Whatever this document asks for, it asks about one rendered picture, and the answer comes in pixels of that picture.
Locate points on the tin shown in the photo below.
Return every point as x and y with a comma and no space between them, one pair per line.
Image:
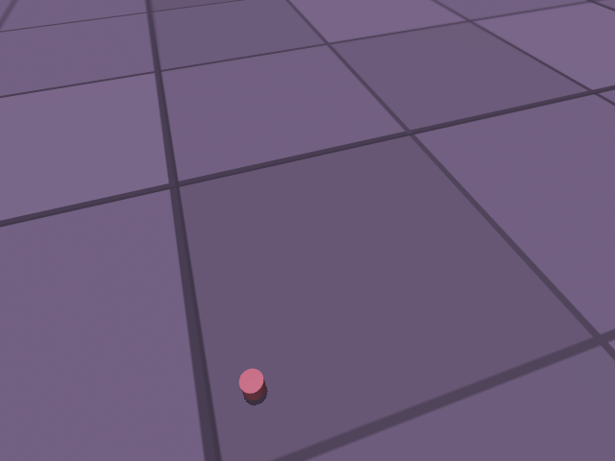
252,384

